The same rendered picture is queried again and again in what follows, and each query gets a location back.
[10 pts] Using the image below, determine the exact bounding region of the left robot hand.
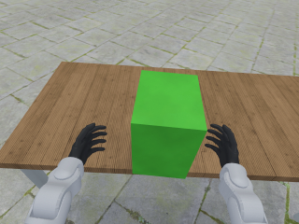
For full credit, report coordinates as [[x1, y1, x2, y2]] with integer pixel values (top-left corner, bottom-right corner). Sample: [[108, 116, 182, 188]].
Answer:
[[68, 123, 107, 165]]

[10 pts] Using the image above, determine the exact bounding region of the right robot forearm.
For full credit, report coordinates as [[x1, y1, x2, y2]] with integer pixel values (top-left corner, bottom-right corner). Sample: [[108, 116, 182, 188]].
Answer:
[[219, 162, 268, 224]]

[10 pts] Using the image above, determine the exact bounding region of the right robot hand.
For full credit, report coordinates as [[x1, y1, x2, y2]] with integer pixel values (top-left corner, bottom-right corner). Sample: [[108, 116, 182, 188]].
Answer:
[[205, 123, 240, 168]]

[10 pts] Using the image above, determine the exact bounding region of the left robot forearm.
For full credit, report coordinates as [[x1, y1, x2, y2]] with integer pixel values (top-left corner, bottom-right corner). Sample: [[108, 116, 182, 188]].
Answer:
[[24, 157, 84, 224]]

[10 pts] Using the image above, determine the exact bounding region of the carton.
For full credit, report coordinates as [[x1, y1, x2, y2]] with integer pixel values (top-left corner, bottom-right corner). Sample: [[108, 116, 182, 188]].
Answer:
[[131, 70, 207, 179]]

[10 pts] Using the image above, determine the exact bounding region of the table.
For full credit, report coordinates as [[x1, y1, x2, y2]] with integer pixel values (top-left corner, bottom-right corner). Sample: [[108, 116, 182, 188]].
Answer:
[[0, 62, 299, 222]]

